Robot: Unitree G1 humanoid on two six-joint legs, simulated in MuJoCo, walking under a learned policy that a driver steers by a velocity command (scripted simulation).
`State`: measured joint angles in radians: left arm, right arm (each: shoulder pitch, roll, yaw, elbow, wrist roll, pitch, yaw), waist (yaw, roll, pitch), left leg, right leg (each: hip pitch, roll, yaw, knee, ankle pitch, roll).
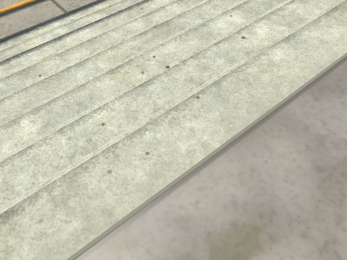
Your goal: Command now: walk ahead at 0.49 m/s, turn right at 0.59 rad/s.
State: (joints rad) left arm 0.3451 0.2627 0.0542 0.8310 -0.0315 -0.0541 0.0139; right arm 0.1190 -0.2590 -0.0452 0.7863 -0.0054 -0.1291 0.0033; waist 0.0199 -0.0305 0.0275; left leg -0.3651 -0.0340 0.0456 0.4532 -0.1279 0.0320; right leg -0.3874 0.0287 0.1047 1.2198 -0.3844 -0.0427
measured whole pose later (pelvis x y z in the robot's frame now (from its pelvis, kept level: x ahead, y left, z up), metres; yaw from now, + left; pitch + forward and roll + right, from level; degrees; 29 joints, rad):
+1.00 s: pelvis +0.55 -0.11 -0.02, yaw -5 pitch +3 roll -1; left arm 0.33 0.28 0.06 0.83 0.01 -0.06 0.02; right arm 0.09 -0.27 -0.05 0.73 0.02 -0.08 0.06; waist 0.03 0.01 0.03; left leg -0.55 -0.04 0.05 0.63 -0.15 0.10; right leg -0.07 -0.03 -0.09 0.80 -0.48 0.01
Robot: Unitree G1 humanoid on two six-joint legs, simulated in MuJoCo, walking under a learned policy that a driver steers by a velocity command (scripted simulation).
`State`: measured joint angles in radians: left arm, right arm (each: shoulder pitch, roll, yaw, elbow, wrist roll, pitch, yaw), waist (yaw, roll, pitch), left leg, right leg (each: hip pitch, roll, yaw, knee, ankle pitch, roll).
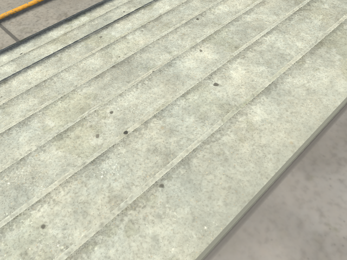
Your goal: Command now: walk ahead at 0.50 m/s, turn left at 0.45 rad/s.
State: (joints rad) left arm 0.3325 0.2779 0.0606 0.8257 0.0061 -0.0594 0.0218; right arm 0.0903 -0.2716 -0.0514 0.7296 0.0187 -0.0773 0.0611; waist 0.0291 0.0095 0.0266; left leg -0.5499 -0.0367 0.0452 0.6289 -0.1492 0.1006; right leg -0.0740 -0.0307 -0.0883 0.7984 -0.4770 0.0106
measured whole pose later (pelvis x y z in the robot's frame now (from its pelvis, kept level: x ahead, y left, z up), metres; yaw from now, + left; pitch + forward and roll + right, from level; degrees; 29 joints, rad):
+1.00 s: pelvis +0.50 +0.11 +0.00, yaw +35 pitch +1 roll +0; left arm 0.40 0.28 0.02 0.85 0.10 -0.08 -0.04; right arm 0.16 -0.26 -0.04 0.66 -0.05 -0.08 0.05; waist 0.04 -0.02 0.04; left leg -0.44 -0.10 0.04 0.68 -0.25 0.13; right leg -0.17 -0.07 -0.08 0.99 -0.49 -0.01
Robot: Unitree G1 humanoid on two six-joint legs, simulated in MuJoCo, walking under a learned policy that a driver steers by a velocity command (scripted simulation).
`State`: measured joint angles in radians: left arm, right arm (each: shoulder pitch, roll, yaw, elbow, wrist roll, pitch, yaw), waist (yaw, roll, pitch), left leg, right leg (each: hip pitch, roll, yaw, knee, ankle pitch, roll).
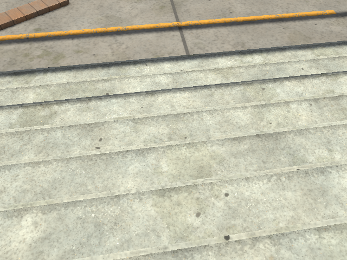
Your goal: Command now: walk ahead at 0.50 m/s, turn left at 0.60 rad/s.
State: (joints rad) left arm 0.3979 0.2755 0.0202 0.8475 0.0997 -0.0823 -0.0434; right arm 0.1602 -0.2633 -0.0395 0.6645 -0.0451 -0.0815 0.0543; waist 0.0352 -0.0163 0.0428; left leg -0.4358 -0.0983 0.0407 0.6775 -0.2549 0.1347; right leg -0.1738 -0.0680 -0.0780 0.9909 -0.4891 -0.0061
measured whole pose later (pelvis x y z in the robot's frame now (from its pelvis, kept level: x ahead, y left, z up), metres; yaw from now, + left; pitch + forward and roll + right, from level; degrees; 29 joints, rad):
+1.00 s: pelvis +0.36 +0.02 -0.09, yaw -20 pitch +5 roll +0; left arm 0.30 0.25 0.03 0.65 0.05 -0.06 -0.02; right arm 0.27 -0.27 -0.03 0.68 -0.05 -0.06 -0.03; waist -0.02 -0.02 -0.09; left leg -0.23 -0.03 0.01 0.36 -0.21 0.08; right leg -0.56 0.12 0.13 0.86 -0.43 0.04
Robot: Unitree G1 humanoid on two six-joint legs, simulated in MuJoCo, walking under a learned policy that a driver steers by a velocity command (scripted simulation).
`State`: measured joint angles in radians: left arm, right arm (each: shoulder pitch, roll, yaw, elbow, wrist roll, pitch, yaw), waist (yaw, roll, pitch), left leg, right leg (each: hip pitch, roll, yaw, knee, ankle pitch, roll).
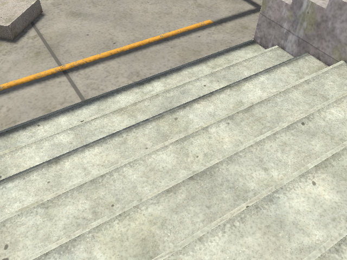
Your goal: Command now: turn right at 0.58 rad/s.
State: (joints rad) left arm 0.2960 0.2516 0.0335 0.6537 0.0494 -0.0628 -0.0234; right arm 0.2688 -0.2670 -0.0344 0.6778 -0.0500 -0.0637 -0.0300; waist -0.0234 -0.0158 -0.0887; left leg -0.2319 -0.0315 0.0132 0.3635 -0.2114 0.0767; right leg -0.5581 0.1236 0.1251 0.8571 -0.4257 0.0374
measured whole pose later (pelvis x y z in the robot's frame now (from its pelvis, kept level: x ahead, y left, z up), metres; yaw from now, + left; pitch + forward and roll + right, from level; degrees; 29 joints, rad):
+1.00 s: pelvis +0.05 -0.05 -0.02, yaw -28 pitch +3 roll +1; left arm 0.20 0.21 0.00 0.65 -0.01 -0.04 -0.09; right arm 0.30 -0.22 0.00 0.73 0.00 -0.07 0.07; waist -0.03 -0.01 -0.01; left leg -0.29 0.01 0.06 0.64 -0.39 0.00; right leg -0.42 0.04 0.08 0.67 -0.30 -0.01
